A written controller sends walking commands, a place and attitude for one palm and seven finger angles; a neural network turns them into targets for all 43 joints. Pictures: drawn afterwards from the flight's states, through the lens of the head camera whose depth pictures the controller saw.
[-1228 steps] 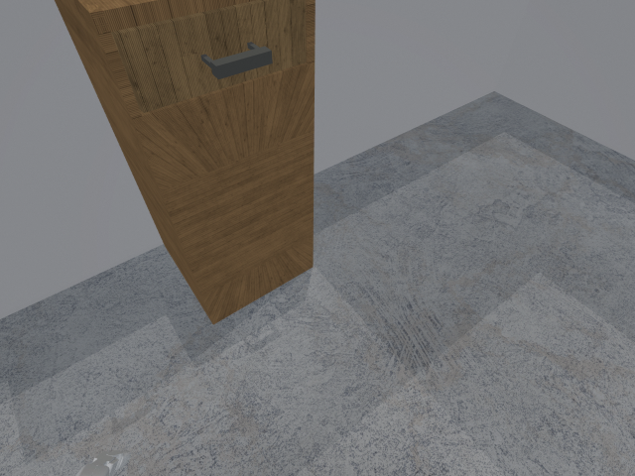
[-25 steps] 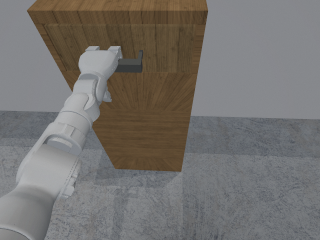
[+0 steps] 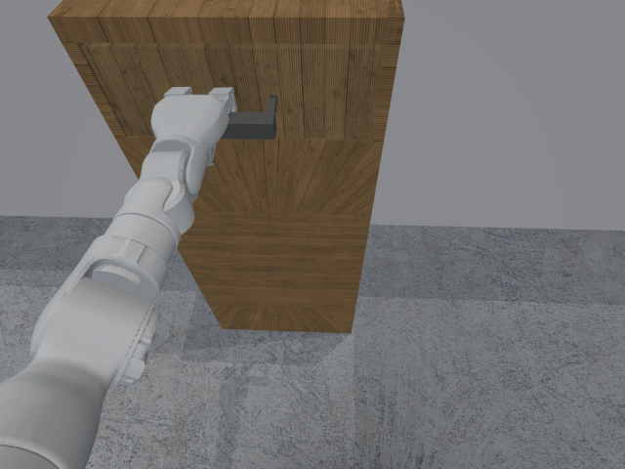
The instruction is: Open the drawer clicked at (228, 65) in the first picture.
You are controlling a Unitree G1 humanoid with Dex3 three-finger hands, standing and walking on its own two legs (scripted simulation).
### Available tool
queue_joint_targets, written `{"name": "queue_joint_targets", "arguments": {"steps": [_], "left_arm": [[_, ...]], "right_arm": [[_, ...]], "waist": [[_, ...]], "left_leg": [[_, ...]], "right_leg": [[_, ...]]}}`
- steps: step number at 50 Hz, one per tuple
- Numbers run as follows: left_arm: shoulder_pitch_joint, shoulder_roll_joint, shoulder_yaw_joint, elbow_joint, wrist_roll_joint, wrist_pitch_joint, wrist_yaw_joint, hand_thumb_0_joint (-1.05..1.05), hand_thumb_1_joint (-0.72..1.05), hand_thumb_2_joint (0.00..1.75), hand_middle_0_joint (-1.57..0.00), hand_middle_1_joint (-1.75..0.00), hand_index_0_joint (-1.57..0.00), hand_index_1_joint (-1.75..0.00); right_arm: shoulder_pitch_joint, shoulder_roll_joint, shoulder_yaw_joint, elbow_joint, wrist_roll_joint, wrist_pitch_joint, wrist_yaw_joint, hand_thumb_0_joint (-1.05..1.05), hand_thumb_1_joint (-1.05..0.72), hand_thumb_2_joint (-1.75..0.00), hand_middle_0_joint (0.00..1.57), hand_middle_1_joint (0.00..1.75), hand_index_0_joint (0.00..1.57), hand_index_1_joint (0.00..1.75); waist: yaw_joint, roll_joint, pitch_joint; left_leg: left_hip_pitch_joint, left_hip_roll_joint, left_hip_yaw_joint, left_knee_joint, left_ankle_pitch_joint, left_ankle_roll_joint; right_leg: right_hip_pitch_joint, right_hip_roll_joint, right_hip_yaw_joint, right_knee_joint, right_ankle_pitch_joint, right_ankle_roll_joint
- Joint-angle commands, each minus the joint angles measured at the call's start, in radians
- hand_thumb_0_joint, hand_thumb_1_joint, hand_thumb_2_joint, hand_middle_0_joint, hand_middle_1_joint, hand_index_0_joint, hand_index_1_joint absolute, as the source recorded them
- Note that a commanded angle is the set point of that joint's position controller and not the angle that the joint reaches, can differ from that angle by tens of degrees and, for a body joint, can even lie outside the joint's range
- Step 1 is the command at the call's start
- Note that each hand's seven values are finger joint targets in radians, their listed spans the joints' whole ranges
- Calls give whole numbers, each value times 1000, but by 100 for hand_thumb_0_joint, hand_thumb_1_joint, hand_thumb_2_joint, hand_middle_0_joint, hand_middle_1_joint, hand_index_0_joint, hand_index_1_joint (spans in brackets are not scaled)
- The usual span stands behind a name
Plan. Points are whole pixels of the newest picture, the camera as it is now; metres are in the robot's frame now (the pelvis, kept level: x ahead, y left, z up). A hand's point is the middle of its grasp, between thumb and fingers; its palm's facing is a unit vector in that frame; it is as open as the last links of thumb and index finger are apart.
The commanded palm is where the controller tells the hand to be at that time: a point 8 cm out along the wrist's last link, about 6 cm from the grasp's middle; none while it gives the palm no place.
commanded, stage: pull the drawer open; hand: left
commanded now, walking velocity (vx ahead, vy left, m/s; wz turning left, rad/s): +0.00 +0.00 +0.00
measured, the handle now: (234, 113) +0.55 +0.10 +0.14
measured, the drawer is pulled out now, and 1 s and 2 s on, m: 0.00 0.02 0.07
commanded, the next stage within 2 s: none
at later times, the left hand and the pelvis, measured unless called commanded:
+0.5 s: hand (201, 165) +0.48 +0.14 +0.12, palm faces +0.02 -0.05 -1.00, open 6.0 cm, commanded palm +0.46 +0.12 +0.17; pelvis +0.02 +0.00 +0.00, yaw -1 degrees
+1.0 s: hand (200, 164) +0.48 +0.14 +0.12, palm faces -0.02 -0.02 -1.00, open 6.0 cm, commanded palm +0.46 +0.12 +0.17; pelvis +0.01 -0.01 +0.00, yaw +1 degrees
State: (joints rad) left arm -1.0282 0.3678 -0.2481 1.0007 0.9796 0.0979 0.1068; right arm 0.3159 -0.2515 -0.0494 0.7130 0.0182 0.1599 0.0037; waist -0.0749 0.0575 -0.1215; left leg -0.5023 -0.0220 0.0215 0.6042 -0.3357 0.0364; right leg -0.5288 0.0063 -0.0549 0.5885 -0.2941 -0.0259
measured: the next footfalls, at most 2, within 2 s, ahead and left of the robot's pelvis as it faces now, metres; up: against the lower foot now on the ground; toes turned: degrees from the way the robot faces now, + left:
none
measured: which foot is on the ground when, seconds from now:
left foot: down 0.00-1.00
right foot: down 0.00-1.00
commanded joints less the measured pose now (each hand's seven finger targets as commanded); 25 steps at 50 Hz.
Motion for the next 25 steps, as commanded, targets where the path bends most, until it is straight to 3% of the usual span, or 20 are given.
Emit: {"name": "queue_joint_targets", "arguments": {"steps": [1, 3, 5, 7, 8, 9, 10, 11, 12, 13, 14, 18, 19, 20, 21, 22, 23, 24, 25], "left_arm": [[-489, -2, -19, -214, 6, -65, 22, 0, 90, 90, -40, -135, -40, -135], [-429, 51, 27, -209, 9, -65, 21, 0, 90, 90, -40, -135, -40, -135], [-387, 10, -1, -255, 1, -67, 14, 0, 90, 90, -40, -135, -40, -135], [-316, 35, 26, -301, -9, -69, 7, 0, 90, 90, -40, -135, -40, -135], [-276, 43, 29, -305, -8, -62, 3, 0, 90, 90, -40, -135, -40, -135], [-260, 1, -4, -330, -18, -57, -4, 0, 90, 90, -40, -135, -40, -135], [-231, 19, 13, -349, -19, -53, -7, 0, 90, 90, -40, -135, -40, -135], [-212, -2, -9, -369, -21, -46, -12, 0, 90, 90, -40, -135, -40, -135], [-194, 29, 20, -386, -21, -41, -14, 0, 90, 90, -40, -135, -40, -135], [-194, 1, -14, -406, -21, -33, -17, 0, 90, 90, -40, -135, -40, -135], [-167, 15, 5, -409, -20, -24, -17, 0, 90, 90, -40, -135, -40, -135], [-87, 4, -10, -564, -24, 1, -25, 0, 90, 90, -40, -135, -40, -135], [-50, -5, -13, -587, -29, 10, -30, 0, 90, 90, -40, -135, -40, -135], [-20, 27, 12, -619, -27, 18, -31, 0, 90, 90, -40, -135, -40, -135], [-4, -6, -18, -668, -33, 26, -37, 0, 90, 90, -40, -135, -40, -135], [-112, -11, -44, -643, -29, 37, -39, 0, 90, 90, -40, -135, -40, -135], [-266, -9, -65, -591, -16, 47, -32, 0, 90, 90, -40, -135, -40, -135], [-295, -21, -71, -528, -9, 60, -27, 0, 90, 90, -40, -135, -40, -135], [-277, 15, -36, -513, 3, 65, -23, 0, 90, 90, -40, -135, -40, -135]], "right_arm": [[60, -133, -51, -76, -6, -27, -9, 0, -90, -90, 20, 30, 20, 30], [59, -136, -52, -80, -9, -24, -9, 0, -90, -90, 20, 30, 20, 30], [49, -128, -51, -97, -10, -23, -5, 0, -90, -90, 20, 30, 20, 30], [38, -132, -55, -110, -9, -22, -2, 0, -90, -90, 20, 30, 20, 30], [29, -131, -50, -115, -5, -17, -1, 0, -90, -90, 20, 30, 20, 30], [18, -129, -48, -125, -4, -17, 2, 0, -90, -90, 20, 30, 20, 30], [14, -130, -50, -125, 0, -14, 3, 0, -90, -90, 20, 30, 20, 30], [1, -130, -47, -134, 2, -13, 6, 0, -90, -90, 20, 30, 20, 30], [-7, -134, -50, -138, 6, -9, 6, 0, -90, -90, 20, 30, 20, 30], [-16, -130, -45, -142, 7, -7, 7, 0, -90, -90, 20, 30, 20, 30], [-18, -130, -47, -141, 10, -5, 6, 0, -90, -90, 20, 30, 20, 30], [-57, -121, -48, -165, 11, 2, 20, 0, -90, -90, 20, 30, 20, 30], [-65, -121, -47, -168, 12, 5, 24, 0, -90, -90, 20, 30, 20, 30], [-76, -121, -45, -169, 14, 10, 28, 0, -90, -90, 20, 30, 20, 30], [-91, -118, -43, -180, 14, 11, 33, 0, -90, -90, 20, 30, 20, 30], [-91, -124, -41, -163, 16, 13, 28, 0, -90, -90, 20, 30, 20, 30], [-81, -124, -39, -131, 19, 15, 20, 0, -90, -90, 20, 30, 20, 30], [-65, -124, -40, -118, 20, 12, 17, 0, -90, -90, 20, 30, 20, 30], [-64, -126, -41, -115, 17, 10, 14, 0, -90, -90, 20, 30, 20, 30]], "waist": [[-64, -31, -351], [-46, -37, -384], [-32, -37, -412], [-9, -44, -433], [-1, -48, -421], [-3, -56, -399], [2, -71, -391], [4, -67, -372], [11, -71, -374], [10, -65, -364], [12, -79, -345], [40, -23, -415], [42, -44, -415], [51, -37, -418], [53, -46, -427], [20, -57, -394], [-22, -62, -318], [-28, -61, -286], [-16, -60, -294]], "left_leg": [[257, 10, -37, -24, 475, -5], [261, 10, -29, -21, 500, -3], [274, 11, -26, -18, 542, -3], [281, 13, -23, -19, 588, -2], [276, 15, -26, -23, 590, -4], [277, 16, -22, -27, 596, -1], [279, 20, -25, -29, 606, -1], [279, 20, -22, -34, 605, 0], [282, 20, -22, -35, 616, -2], [279, 19, -20, -39, 604, 0], [283, 23, -23, -42, 601, 0], [362, 28, -30, -24, 772, -6], [366, 30, -32, -22, 793, -6], [372, 33, -37, -22, 826, -10], [384, 32, -37, -16, 862, -7], [374, 29, -38, -12, 830, -10], [352, 29, -43, -16, 759, -14], [336, 25, -49, -23, 701, -15], [335, 21, -44, -25, 679, -17]], "right_leg": [[110, 36, 26, -36, 329, -11], [145, 34, 30, -33, 360, -11], [171, 33, 32, -29, 388, -9], [207, 32, 34, -29, 417, -11], [207, 33, 33, -27, 415, -10], [206, 33, 33, -33, 424, -8], [208, 34, 32, -34, 426, -7], [206, 34, 31, -38, 426, -7], [219, 34, 31, -40, 424, -8], [216, 33, 32, -41, 424, -7], [211, 35, 28, -42, 419, -8], [243, 33, 33, -28, 495, -9], [253, 33, 29, -27, 511, -6], [259, 32, 29, -23, 524, -7], [270, 31, 30, -20, 552, -4], [242, 32, 27, -27, 543, -3], [177, 38, 22, -37, 498, -3], [146, 41, 16, -40, 440, -7], [155, 41, 18, -40, 430, -10]]}}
